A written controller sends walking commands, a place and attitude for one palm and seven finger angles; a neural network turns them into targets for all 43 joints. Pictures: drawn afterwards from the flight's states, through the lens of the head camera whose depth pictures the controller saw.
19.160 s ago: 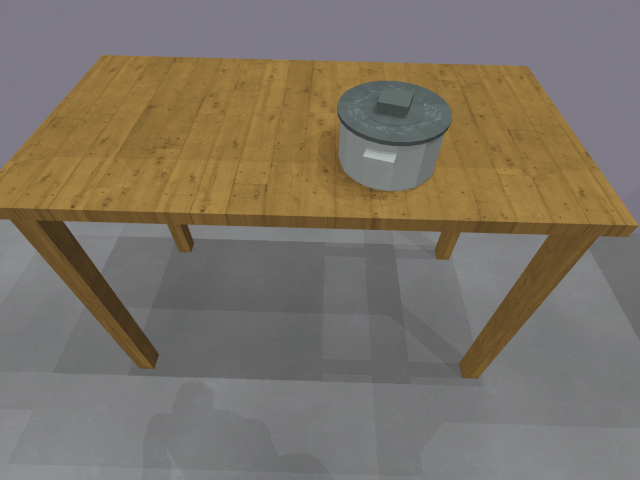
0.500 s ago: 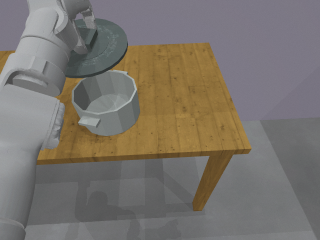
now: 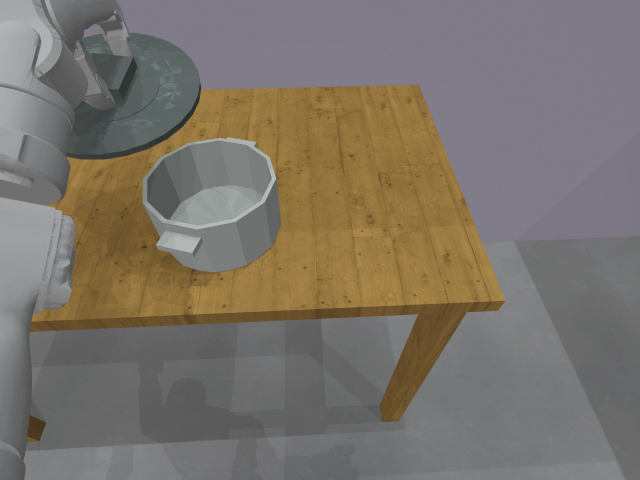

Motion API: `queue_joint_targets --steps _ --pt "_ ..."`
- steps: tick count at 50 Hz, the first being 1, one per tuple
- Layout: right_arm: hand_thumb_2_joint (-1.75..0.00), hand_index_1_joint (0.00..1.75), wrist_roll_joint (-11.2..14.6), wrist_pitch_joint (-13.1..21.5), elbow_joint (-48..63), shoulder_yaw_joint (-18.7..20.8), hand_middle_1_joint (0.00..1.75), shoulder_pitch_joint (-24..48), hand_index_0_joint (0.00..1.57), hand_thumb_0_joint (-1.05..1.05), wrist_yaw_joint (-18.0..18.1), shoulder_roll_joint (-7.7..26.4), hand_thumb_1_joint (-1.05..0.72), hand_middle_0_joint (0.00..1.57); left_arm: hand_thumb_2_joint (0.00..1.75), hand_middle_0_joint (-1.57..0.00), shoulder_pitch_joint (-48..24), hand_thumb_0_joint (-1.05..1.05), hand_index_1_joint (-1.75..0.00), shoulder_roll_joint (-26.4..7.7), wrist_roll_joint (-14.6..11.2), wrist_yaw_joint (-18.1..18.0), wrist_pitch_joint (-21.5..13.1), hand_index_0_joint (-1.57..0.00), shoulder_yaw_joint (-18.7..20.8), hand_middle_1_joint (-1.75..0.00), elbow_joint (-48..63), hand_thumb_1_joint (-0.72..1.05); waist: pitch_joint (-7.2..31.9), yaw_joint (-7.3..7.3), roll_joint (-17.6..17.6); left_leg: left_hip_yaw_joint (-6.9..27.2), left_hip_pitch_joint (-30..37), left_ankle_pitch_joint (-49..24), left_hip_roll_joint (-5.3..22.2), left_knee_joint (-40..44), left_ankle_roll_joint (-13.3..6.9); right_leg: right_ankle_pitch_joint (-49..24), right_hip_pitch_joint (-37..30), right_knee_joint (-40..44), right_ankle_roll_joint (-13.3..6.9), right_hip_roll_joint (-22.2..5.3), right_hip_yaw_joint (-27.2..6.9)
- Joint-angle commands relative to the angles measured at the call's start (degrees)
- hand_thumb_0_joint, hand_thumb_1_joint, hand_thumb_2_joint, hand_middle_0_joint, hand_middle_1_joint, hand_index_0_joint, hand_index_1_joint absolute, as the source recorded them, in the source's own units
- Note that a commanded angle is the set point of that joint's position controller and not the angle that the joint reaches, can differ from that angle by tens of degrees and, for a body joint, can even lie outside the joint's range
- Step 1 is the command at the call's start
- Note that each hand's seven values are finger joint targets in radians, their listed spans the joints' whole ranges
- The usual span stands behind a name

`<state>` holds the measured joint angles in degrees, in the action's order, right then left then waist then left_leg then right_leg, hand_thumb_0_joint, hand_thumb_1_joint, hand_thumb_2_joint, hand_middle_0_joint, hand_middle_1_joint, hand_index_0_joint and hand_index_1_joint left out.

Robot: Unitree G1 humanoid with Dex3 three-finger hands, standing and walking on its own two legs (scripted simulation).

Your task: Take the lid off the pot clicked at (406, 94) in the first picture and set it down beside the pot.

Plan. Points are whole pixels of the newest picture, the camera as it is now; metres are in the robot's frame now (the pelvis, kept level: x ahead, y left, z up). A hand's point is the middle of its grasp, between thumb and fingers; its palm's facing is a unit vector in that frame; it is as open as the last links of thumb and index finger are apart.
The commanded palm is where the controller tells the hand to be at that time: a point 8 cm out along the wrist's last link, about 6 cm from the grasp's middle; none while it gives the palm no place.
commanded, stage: move the lid sideways beside the pot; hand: left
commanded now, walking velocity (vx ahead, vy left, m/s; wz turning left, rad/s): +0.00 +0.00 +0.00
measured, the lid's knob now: (103, 75) +0.51 +0.22 +0.25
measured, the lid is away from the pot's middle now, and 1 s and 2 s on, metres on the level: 0.08 0.19 0.23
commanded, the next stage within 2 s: lower the lid onto the table in 1.72 s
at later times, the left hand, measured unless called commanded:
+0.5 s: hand (33, 73) +0.47 +0.27 +0.27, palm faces -0.24 -0.12 -0.96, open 8.9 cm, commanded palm +0.47 +0.28 +0.34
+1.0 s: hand out of the picture +0.47 +0.32 +0.27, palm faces -0.25 -0.17 -0.95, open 8.9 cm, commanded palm +0.48 +0.33 +0.34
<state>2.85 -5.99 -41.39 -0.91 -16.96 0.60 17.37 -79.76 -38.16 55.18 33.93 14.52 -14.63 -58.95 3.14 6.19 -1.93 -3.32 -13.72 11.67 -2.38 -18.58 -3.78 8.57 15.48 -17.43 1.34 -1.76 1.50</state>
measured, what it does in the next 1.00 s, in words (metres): stands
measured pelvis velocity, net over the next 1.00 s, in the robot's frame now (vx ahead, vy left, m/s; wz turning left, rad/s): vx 0.00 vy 0.00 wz -0.01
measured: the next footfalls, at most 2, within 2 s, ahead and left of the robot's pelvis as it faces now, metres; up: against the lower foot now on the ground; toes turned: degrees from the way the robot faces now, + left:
none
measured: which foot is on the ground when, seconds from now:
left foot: down 0.00-1.00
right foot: down 0.00-1.00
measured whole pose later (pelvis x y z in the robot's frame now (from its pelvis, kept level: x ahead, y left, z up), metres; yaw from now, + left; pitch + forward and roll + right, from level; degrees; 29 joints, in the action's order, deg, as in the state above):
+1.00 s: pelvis +0.00 +0.00 +0.00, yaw +0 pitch +8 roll -1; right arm 4.0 -8.7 -41.0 -1.8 -17.5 1.9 17.9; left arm -80.9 -52.1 58.3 34.1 7.5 -8.1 -67.0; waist 1.9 7.3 -1.5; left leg -3.3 -15.4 12.4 -1.7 -19.5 -3.8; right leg 7.7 16.0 -15.6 1.4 -1.1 1.5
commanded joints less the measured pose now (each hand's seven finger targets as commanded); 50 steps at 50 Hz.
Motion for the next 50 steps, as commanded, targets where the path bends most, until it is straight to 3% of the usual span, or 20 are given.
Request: queue_joint_targets --steps 1,2,5,7,8,11,14,22,24,26,28,31,33,35,37,38,45,47,48,50 --pt "-0.90 0.30 0.34 1.41 5.21 2.62 0.30 -0.47 0.20 0.00 0.72 8.67 -0.90 0.20 0.96 -0.78 -38.79 0.00 -1.10 -13.37 1.21 -3.13 -0.75 -0.71 3.97 -1.15 12.88 0.55 23.66 0.57 -2.12 5.14 14.59 -29.52 0.39 -2.36 0.88 -14.52 -4.91 -0.67 -3.14 3.78 -0.45" --pt "-0.90 0.30 0.56 1.20 4.95 2.81 0.30 -0.30 0.20 0.00 0.73 9.20 -0.90 0.20 0.96 -0.78 -38.47 0.00 -1.10 -11.66 0.62 -3.11 -0.61 -0.71 2.24 -1.15 12.46 0.55 22.70 1.02 -3.62 5.24 15.10 -30.51 0.48 -2.42 1.53 -14.53 -3.58 -0.21 -3.40 3.90 -0.03" --pt "-0.90 0.30 0.18 1.65 5.07 2.72 0.30 -0.78 0.20 0.00 0.97 8.86 -0.90 0.20 0.96 -0.78 -40.43 0.00 -1.10 -16.03 1.79 -3.65 -1.99 -0.71 5.75 -1.15 13.79 0.55 26.25 0.49 -2.95 5.37 16.20 -30.09 0.42 -2.60 1.22 -14.11 -5.23 -0.52 -3.26 3.82 -0.71" --pt "-0.90 0.30 0.39 0.94 4.57 2.88 0.30 -1.24 0.20 0.00 1.08 9.35 -0.90 0.20 0.96 -0.78 -37.54 0.00 -1.10 -14.50 1.39 -3.40 -1.72 -0.71 4.06 -1.15 9.87 0.55 23.35 0.98 -2.21 5.08 14.29 -29.14 0.49 -2.34 1.51 -14.47 -4.65 -0.12 -3.42 3.75 -0.14" --pt "-0.90 0.30 0.05 0.97 4.94 2.82 0.30 -1.35 0.20 0.00 1.12 9.19 -0.90 0.20 0.96 -0.78 -39.31 0.00 -1.10 -17.79 1.89 -3.31 -2.25 -0.71 6.65 -1.15 12.35 0.55 26.37 0.44 -0.81 4.85 14.36 -29.35 0.55 -2.05 1.19 -14.96 -6.79 -0.49 -3.07 3.59 -0.82" --pt "-0.90 0.30 0.41 0.59 5.11 2.63 0.30 -0.58 0.20 0.00 1.04 8.72 -0.90 0.20 0.96 -0.78 -39.04 0.00 -1.10 -15.72 2.12 -3.37 -2.83 -0.71 4.55 -1.15 10.87 0.55 24.37 0.64 -2.44 4.81 14.31 -29.45 0.65 -2.46 1.07 -14.28 -5.17 -0.63 -3.18 3.50 -0.50" --pt "-0.90 0.30 0.41 -0.08 5.13 2.55 0.30 -0.75 0.20 0.00 1.02 9.07 -0.90 0.20 0.96 -0.78 -38.19 0.00 -1.10 -18.51 2.35 -3.31 -3.07 -0.71 6.20 -1.15 10.79 0.55 24.35 0.45 -2.20 4.68 13.69 -30.02 0.72 -2.53 1.04 -14.82 -5.87 -0.57 -3.19 3.54 -0.50" --pt "-0.90 0.30 0.72 -0.33 5.46 2.80 0.30 -1.32 0.20 0.00 1.05 9.55 -0.90 0.20 0.96 -0.78 -37.19 0.00 -1.10 -19.04 1.79 -3.38 -4.13 -0.71 5.73 -1.15 11.35 0.55 23.98 0.59 -5.19 5.05 14.74 -29.78 0.79 -2.54 1.31 -13.43 -4.71 0.18 -3.47 3.78 -0.20" --pt "-0.90 0.30 0.64 -0.67 4.90 2.52 0.30 -1.85 0.20 0.00 1.33 9.48 -0.90 0.20 0.96 -0.78 -36.14 0.00 -1.10 -21.37 2.76 -3.21 -4.38 -0.71 7.20 -1.15 7.84 0.55 22.21 0.78 -2.27 4.43 12.44 -26.60 0.91 -2.23 0.53 -12.64 -5.38 0.31 -3.20 3.63 -0.38" --pt "-0.90 0.30 0.75 -0.88 4.81 2.53 0.30 -2.13 0.20 0.00 1.46 9.51 -0.90 0.20 0.96 -0.78 -35.57 0.00 -1.10 -20.30 2.66 -3.11 -4.47 -0.71 6.00 -1.15 6.32 0.55 21.14 0.98 -1.60 4.23 11.25 -23.78 0.88 -1.54 0.38 -11.55 -5.33 0.52 -3.10 3.58 -0.26" --pt "-0.90 0.30 0.66 -0.82 5.37 2.62 0.30 -2.09 0.20 0.00 1.40 9.92 -0.90 0.20 0.96 -0.78 -39.26 0.00 -1.10 -24.92 2.86 -3.43 -5.54 -0.71 8.79 -1.15 12.83 0.55 26.58 0.25 -4.77 4.43 13.64 -27.87 0.98 -1.89 0.78 -13.49 -7.50 0.17 -3.12 3.43 -0.86" --pt "-0.90 0.30 0.76 -0.85 5.10 2.68 0.30 -2.47 0.20 0.00 1.60 9.62 -0.90 0.20 0.96 -0.78 -37.60 0.00 -1.10 -24.14 3.36 -3.54 -6.10 -0.71 8.03 -1.15 9.27 0.55 24.63 0.62 -4.55 4.37 13.45 -28.35 1.09 -2.55 0.39 -13.53 -6.47 0.29 -3.09 3.49 -0.72" --pt "-0.90 0.30 0.72 -1.02 5.16 2.65 0.30 -2.73 0.20 0.00 1.56 9.92 -0.90 0.20 0.96 -0.78 -35.81 0.00 -1.10 -26.20 3.30 -3.33 -6.20 -0.71 9.47 -1.15 9.13 0.55 24.45 0.38 -5.09 4.34 13.34 -30.80 1.19 -2.82 0.61 -14.63 -6.66 0.19 -3.05 3.55 -0.78" --pt "-0.90 0.30 1.05 -1.45 4.81 2.53 0.30 -2.83 0.20 0.00 1.58 9.80 -0.90 0.20 0.96 -0.78 -34.70 0.00 -1.10 -24.13 3.17 -3.13 -5.97 -0.71 7.54 -1.15 6.15 0.55 21.58 0.90 -3.89 4.04 11.63 -27.30 1.27 -2.40 0.28 -13.31 -5.95 0.53 -2.92 3.50 -0.49" --pt "-0.90 0.30 1.37 -1.54 4.94 2.62 0.30 -2.71 0.20 0.00 1.54 10.38 -0.90 0.20 0.96 -0.78 -35.49 0.00 -1.10 -23.90 2.68 -3.19 -6.11 -0.71 6.80 -1.15 7.80 0.55 21.74 0.79 -7.30 4.48 13.27 -29.52 1.42 -2.35 1.13 -12.87 -4.32 0.74 -3.31 3.72 0.07" --pt "-0.90 0.30 1.05 -1.27 4.88 2.65 0.30 -3.27 0.20 0.00 1.49 10.23 -0.90 0.20 0.96 -0.78 -38.36 0.00 -1.10 -25.42 3.00 -3.32 -6.55 -0.71 8.08 -1.15 11.08 0.55 24.87 0.65 -7.44 4.76 15.21 -31.03 1.57 -2.59 1.09 -13.08 -5.15 0.72 -3.07 3.84 -0.36" --pt "-0.90 0.30 1.09 -1.43 4.40 2.32 0.30 -3.88 0.20 0.00 2.00 10.34 -0.90 0.20 0.96 -0.78 -34.68 0.00 -1.10 -29.17 4.02 -3.28 -7.11 -0.71 9.87 -1.15 5.65 0.55 23.14 0.73 -4.71 3.71 11.91 -28.96 1.50 -3.02 0.08 -14.38 -6.90 0.52 -2.72 3.44 -0.60" --pt "-0.90 0.30 1.46 -1.58 4.36 2.51 0.30 -3.70 0.20 0.00 1.99 10.60 -0.90 0.20 0.96 -0.78 -33.75 0.00 -1.10 -27.51 3.32 -3.13 -6.98 -0.71 8.41 -1.15 5.69 0.55 22.52 0.87 -6.63 3.71 12.88 -32.17 1.60 -3.48 0.53 -16.02 -5.88 0.49 -2.87 3.45 -0.26" --pt "-0.90 0.30 1.10 -1.67 4.30 2.43 0.30 -4.18 0.20 0.00 1.90 10.61 -0.90 0.20 0.96 -0.78 -35.90 0.00 -1.10 -30.41 3.74 -3.18 -7.23 -0.71 10.57 -1.15 8.41 0.55 25.13 0.59 -6.00 4.03 13.93 -33.81 1.88 -3.53 0.54 -16.31 -7.07 0.30 -2.61 3.50 -0.64" --pt "-0.90 0.30 1.12 -1.81 4.52 2.31 0.30 -3.99 0.20 0.00 2.00 10.37 -0.90 0.20 0.96 -0.78 -34.53 0.00 -1.10 -31.51 4.45 -3.37 -7.46 -0.71 11.07 -1.15 6.04 0.55 24.27 0.58 -5.95 3.64 12.85 -32.65 1.70 -4.09 0.06 -16.18 -7.24 0.05 -2.56 3.40 -0.79"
